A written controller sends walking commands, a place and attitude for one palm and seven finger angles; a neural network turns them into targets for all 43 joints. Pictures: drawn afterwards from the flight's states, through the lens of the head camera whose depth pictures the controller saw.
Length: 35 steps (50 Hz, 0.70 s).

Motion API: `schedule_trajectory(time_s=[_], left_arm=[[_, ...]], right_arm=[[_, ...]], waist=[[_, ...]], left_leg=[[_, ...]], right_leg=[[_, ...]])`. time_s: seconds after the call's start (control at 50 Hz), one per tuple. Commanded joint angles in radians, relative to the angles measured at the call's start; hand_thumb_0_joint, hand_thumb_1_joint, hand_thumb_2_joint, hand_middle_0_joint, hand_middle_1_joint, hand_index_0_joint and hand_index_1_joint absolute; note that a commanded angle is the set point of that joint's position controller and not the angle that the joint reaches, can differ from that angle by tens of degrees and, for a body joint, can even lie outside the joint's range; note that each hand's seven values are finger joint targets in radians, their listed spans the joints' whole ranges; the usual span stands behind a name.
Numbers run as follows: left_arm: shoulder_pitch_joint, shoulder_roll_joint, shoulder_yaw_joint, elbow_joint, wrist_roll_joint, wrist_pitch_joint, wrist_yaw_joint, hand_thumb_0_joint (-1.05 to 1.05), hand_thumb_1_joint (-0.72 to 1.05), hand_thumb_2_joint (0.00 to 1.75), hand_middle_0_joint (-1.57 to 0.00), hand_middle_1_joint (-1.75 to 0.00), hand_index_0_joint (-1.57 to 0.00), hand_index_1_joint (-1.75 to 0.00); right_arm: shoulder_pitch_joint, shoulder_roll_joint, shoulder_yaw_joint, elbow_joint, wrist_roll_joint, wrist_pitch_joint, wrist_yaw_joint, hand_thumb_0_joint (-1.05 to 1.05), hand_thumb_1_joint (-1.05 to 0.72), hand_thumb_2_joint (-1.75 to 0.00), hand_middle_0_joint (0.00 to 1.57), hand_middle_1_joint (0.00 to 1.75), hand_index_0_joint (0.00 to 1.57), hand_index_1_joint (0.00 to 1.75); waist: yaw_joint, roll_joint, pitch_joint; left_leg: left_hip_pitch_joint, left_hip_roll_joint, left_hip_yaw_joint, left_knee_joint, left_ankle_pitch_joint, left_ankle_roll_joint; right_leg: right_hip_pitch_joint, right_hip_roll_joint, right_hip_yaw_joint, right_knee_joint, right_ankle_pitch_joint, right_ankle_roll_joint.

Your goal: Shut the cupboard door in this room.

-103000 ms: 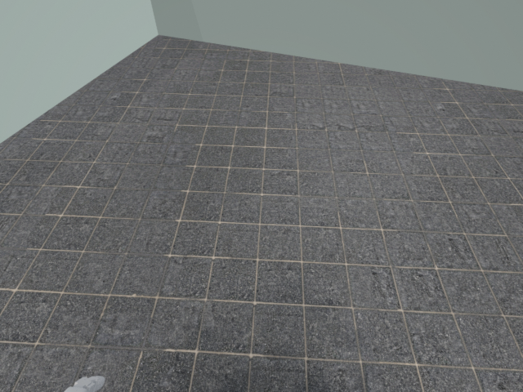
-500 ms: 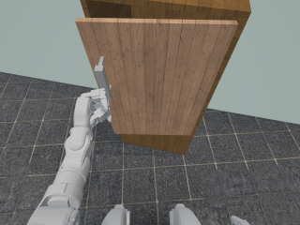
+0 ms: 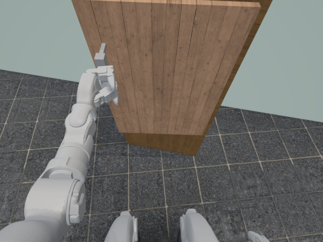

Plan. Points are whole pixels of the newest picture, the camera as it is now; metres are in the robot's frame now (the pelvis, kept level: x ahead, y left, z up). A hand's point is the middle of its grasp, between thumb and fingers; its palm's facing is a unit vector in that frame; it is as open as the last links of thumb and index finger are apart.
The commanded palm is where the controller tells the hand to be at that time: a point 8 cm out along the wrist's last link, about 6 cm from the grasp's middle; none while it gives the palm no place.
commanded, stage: push the door shut along its arc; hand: left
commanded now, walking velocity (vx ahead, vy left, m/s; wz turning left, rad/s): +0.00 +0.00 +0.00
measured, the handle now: (107, 70) +0.54 +0.13 +0.07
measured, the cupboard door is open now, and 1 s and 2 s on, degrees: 9 0 0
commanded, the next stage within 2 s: pull the fist back off the door in 0.72 s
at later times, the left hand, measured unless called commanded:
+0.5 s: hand (123, 75) +0.52 +0.08 +0.07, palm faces -0.28 -0.96 -0.04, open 3.1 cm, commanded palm +0.53 +0.11 +0.07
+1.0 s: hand (130, 71) +0.53 +0.06 +0.07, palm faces +0.04 -1.00 +0.02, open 3.2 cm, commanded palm +0.53 +0.09 +0.07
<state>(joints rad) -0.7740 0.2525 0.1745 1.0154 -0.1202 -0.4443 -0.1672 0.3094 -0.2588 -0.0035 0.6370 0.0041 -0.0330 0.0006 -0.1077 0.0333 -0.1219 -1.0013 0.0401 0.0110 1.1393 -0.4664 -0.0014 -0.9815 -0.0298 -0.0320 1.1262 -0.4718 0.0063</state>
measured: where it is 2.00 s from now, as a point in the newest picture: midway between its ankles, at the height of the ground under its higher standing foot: outside the picture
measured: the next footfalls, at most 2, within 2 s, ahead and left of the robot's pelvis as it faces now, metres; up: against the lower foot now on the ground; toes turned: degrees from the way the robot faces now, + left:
none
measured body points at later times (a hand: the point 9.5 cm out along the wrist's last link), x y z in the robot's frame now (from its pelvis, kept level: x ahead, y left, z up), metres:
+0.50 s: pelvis -0.01 +0.01 -0.02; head +0.13 +0.02 +0.41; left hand +0.53 +0.13 +0.08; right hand +0.00 -0.27 -0.13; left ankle +0.04 +0.12 -0.65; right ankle +0.04 -0.13 -0.65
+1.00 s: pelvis -0.04 +0.01 -0.04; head +0.11 +0.04 +0.39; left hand +0.52 +0.12 +0.08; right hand -0.03 -0.25 -0.14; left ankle +0.04 +0.12 -0.65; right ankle +0.04 -0.13 -0.65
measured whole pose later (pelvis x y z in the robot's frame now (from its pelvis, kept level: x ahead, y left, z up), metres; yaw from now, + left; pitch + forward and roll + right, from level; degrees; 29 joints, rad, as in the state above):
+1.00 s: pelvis -0.04 +0.01 -0.04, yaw +0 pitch +26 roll -3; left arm -1.23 0.30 0.24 1.30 0.02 -0.35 0.19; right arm 0.37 -0.26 0.03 0.69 -0.08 -0.12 0.04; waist -0.25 0.04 -0.14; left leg -1.30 0.03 -0.03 1.28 -0.44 0.01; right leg -1.25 -0.03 -0.06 1.23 -0.43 0.02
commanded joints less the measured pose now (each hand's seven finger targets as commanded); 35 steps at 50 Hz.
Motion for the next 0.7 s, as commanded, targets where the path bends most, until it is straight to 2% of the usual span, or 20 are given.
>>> schedule_trajectory(time_s=[0.0,0.02,0.1,0.14,0.16,0.2,0.22,0.26,0.28,0.3,0.32,0.34,0.42,0.5,0.54,0.58,0.6,0.62,0.64,0.68], left_arm=[[-0.482,0.118,0.003,-0.178,-0.003,-0.054,-0.029,0.0,0.9,0.9,-1.3,-1.5,-1.3,-1.5],[-0.508,0.131,0.007,-0.172,-0.001,-0.052,-0.033,0.0,0.9,0.9,-1.3,-1.5,-1.3,-1.5],[-0.564,0.162,0.02,-0.149,-0.005,-0.045,-0.058,0.0,0.9,0.9,-1.3,-1.5,-1.3,-1.5],[-0.594,0.17,0.016,-0.11,-0.001,-0.035,-0.072,0.0,0.9,0.9,-1.3,-1.5,-1.3,-1.5],[-0.63,0.202,0.033,-0.115,0.001,-0.036,-0.075,0.0,0.9,0.9,-1.3,-1.5,-1.3,-1.5],[-0.674,0.196,0.01,-0.104,0.01,-0.037,-0.086,0.0,0.9,0.9,-1.3,-1.5,-1.3,-1.5],[-0.698,0.165,-0.016,-0.08,0.009,-0.028,-0.091,0.0,0.9,0.9,-1.3,-1.5,-1.3,-1.5],[-0.739,0.194,-0.001,-0.048,0.008,-0.015,-0.096,0.0,0.9,0.9,-1.3,-1.5,-1.3,-1.5],[-0.767,0.212,0.009,-0.056,0.009,-0.016,-0.099,0.0,0.9,0.9,-1.3,-1.5,-1.3,-1.5],[-0.793,0.198,-0.011,-0.064,0.015,-0.015,-0.104,0.0,0.9,0.9,-1.3,-1.5,-1.3,-1.5],[-0.805,0.17,-0.032,-0.051,0.018,-0.007,-0.106,0.0,0.9,0.9,-1.3,-1.5,-1.3,-1.5],[-0.834,0.182,-0.029,-0.061,0.02,-0.005,-0.107,0.0,0.9,0.9,-1.3,-1.5,-1.3,-1.5],[-0.882,0.222,0.002,-0.018,0.024,0.026,-0.108,0.0,0.9,0.9,-1.3,-1.5,-1.3,-1.5],[-0.946,0.256,0.015,-0.024,0.045,0.036,-0.106,0.0,0.9,0.9,-1.3,-1.5,-1.3,-1.5],[-0.992,0.241,-0.004,-0.015,0.054,0.047,-0.105,0.0,0.9,0.9,-1.3,-1.5,-1.3,-1.5],[-1.022,0.206,-0.03,0.0,0.057,0.061,-0.1,0.0,0.9,0.9,-1.3,-1.5,-1.3,-1.5],[-1.033,0.229,-0.022,0.018,0.065,0.066,-0.098,0.0,0.9,0.9,-1.3,-1.5,-1.3,-1.5],[-1.042,0.204,-0.042,0.029,0.067,0.076,-0.096,0.0,0.9,0.9,-1.3,-1.5,-1.3,-1.5],[-1.075,0.219,-0.039,0.003,0.068,0.073,-0.096,0.0,0.9,0.9,-1.3,-1.5,-1.3,-1.5],[-1.09,0.199,-0.057,0.0,0.069,0.076,-0.098,0.0,0.9,0.9,-1.3,-1.5,-1.3,-1.5]], right_arm=[[0.117,-0.149,-0.057,-0.072,-0.003,-0.022,-0.009,0.0,-0.9,-0.9,0.2,0.3,0.2,0.3],[0.128,-0.154,-0.058,-0.065,-0.003,-0.018,-0.011,0.0,-0.9,-0.9,0.2,0.3,0.2,0.3],[0.141,-0.16,-0.058,-0.057,-0.002,-0.018,-0.012,0.0,-0.9,-0.9,0.2,0.3,0.2,0.3],[0.148,-0.161,-0.055,-0.047,-0.001,-0.019,-0.013,0.0,-0.9,-0.9,0.2,0.3,0.2,0.3],[0.156,-0.166,-0.054,-0.044,-0.003,-0.019,-0.014,0.0,-0.9,-0.9,0.2,0.3,0.2,0.3],[0.162,-0.167,-0.052,-0.039,-0.003,-0.024,-0.014,0.0,-0.9,-0.9,0.2,0.3,0.2,0.3],[0.163,-0.166,-0.05,-0.035,-0.004,-0.026,-0.011,0.0,-0.9,-0.9,0.2,0.3,0.2,0.3],[0.175,-0.176,-0.05,-0.026,-0.005,-0.031,-0.013,0.0,-0.9,-0.9,0.2,0.3,0.2,0.3],[0.186,-0.179,-0.049,-0.029,-0.008,-0.036,-0.015,0.0,-0.9,-0.9,0.2,0.3,0.2,0.3],[0.185,-0.181,-0.05,-0.025,-0.008,-0.039,-0.013,0.0,-0.9,-0.9,0.2,0.3,0.2,0.3],[0.189,-0.179,-0.051,-0.021,-0.01,-0.041,-0.011,0.0,-0.9,-0.9,0.2,0.3,0.2,0.3],[0.199,-0.185,-0.052,-0.016,-0.014,-0.044,-0.01,0.0,-0.9,-0.9,0.2,0.3,0.2,0.3],[0.215,-0.189,-0.045,-0.013,-0.018,-0.046,-0.009,0.0,-0.9,-0.9,0.2,0.3,0.2,0.3],[0.233,-0.193,-0.045,-0.012,-0.023,-0.046,-0.004,0.0,-0.9,-0.9,0.2,0.3,0.2,0.3],[0.241,-0.192,-0.046,-0.006,-0.019,-0.044,-0.007,0.0,-0.9,-0.9,0.2,0.3,0.2,0.3],[0.245,-0.189,-0.042,-0.001,-0.019,-0.047,-0.009,0.0,-0.9,-0.9,0.2,0.3,0.2,0.3],[0.241,-0.196,-0.043,0.005,-0.018,-0.047,-0.011,0.0,-0.9,-0.9,0.2,0.3,0.2,0.3],[0.238,-0.191,-0.04,0.006,-0.018,-0.049,-0.012,0.0,-0.9,-0.9,0.2,0.3,0.2,0.3],[0.242,-0.196,-0.04,0.008,-0.019,-0.054,-0.014,0.0,-0.9,-0.9,0.2,0.3,0.2,0.3],[0.243,-0.193,-0.038,0.009,-0.021,-0.063,-0.017,0.0,-0.9,-0.9,0.2,0.3,0.2,0.3]], waist=[[-0.058,-0.004,-0.455],[-0.068,-0.026,-0.449],[-0.076,-0.007,-0.453],[-0.094,-0.015,-0.416],[-0.099,-0.016,-0.422],[-0.109,0.043,-0.44],[-0.124,0.035,-0.419],[-0.139,0.028,-0.406],[-0.138,0.058,-0.424],[-0.146,0.078,-0.461],[-0.157,0.093,-0.461],[-0.161,0.101,-0.481],[-0.172,0.1,-0.49],[-0.186,0.111,-0.533],[-0.211,0.086,-0.496],[-0.228,0.101,-0.464],[-0.23,0.1,-0.46],[-0.237,0.103,-0.436],[-0.241,0.117,-0.452],[-0.247,0.145,-0.478]], left_leg=[[0.305,-0.035,-0.036,-0.127,0.222,0.023],[0.296,-0.033,-0.041,-0.125,0.213,0.024],[0.279,-0.035,-0.042,-0.122,0.185,0.027],[0.248,-0.034,-0.044,-0.117,0.149,0.03],[0.237,-0.033,-0.046,-0.113,0.143,0.032],[0.267,-0.031,-0.058,-0.107,0.143,0.03],[0.261,-0.031,-0.062,-0.105,0.12,0.03],[0.236,-0.03,-0.065,-0.095,0.093,0.033],[0.249,-0.031,-0.071,-0.094,0.102,0.034],[0.277,-0.029,-0.078,-0.088,0.115,0.032],[0.291,-0.026,-0.082,-0.08,0.119,0.031],[0.304,-0.023,-0.089,-0.077,0.125,0.03],[0.275,-0.023,-0.09,-0.054,0.153,0.033],[0.279,-0.019,-0.094,-0.032,0.173,0.035],[0.249,-0.018,-0.092,-0.029,0.131,0.039],[0.241,-0.021,-0.094,-0.03,0.091,0.042],[0.23,-0.018,-0.099,-0.031,0.056,0.039],[0.215,-0.021,-0.097,-0.033,0.026,0.04],[0.228,-0.019,-0.104,-0.036,0.017,0.04],[0.247,-0.021,-0.106,-0.03,0.013,0.042]], right_leg=[[0.163,0.043,0.005,-0.152,0.256,-0.026],[0.157,0.043,0.004,-0.152,0.247,-0.025],[0.149,0.045,0.008,-0.157,0.218,-0.027],[0.125,0.046,0.009,-0.164,0.182,-0.025],[0.127,0.046,0.013,-0.162,0.175,-0.026],[0.075,0.047,0.007,-0.149,0.158,-0.031],[0.047,0.048,0.003,-0.152,0.135,-0.03],[0.026,0.048,0.004,-0.152,0.11,-0.03],[0.015,0.051,-0.002,-0.139,0.111,-0.035],[-0.01,0.048,-0.002,-0.131,0.116,-0.035],[-0.039,0.049,-0.005,-0.13,0.116,-0.036],[-0.052,0.047,-0.009,-0.121,0.117,-0.036],[-0.058,0.051,-0.012,-0.107,0.131,-0.037],[-0.082,0.052,-0.012,-0.092,0.137,-0.035],[-0.091,0.056,-0.01,-0.101,0.116,-0.031],[-0.131,0.059,-0.016,-0.103,0.088,-0.034],[-0.148,0.057,-0.013,-0.102,0.066,-0.032],[-0.157,0.059,-0.015,-0.106,0.047,-0.034],[-0.166,0.058,-0.016,-0.101,0.043,-0.034],[-0.184,0.059,-0.019,-0.096,0.038,-0.038]])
